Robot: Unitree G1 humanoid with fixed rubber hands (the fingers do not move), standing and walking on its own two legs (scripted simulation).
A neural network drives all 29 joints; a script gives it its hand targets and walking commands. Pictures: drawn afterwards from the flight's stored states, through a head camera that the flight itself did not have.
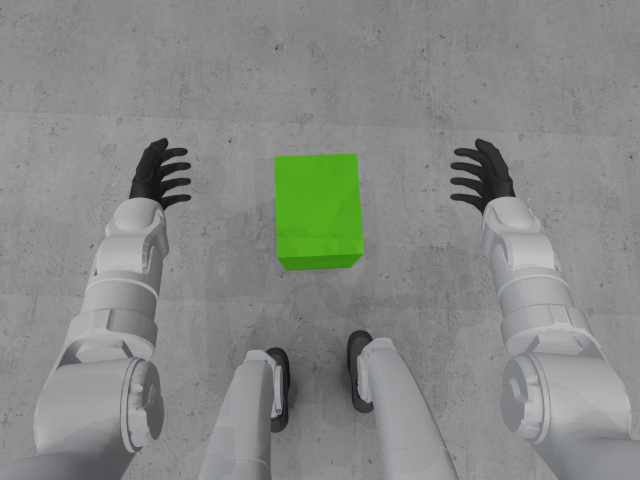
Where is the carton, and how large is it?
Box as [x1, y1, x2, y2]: [274, 153, 363, 270]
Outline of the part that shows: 356,153 274,157 277,257 286,270 350,267 363,253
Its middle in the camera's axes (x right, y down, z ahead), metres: -0.01 -0.04 +0.95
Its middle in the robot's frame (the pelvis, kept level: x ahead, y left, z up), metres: +0.51 -0.02 -0.55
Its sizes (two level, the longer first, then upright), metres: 0.220 0.179 0.283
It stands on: the floor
